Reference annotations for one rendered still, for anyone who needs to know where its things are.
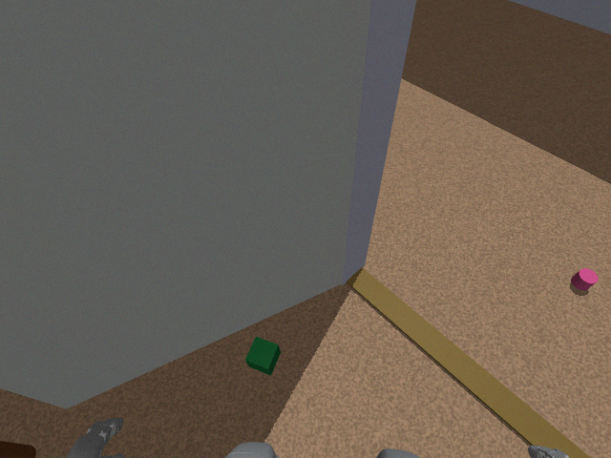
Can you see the left robot hand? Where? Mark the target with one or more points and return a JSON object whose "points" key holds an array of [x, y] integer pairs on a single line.
{"points": [[98, 435]]}

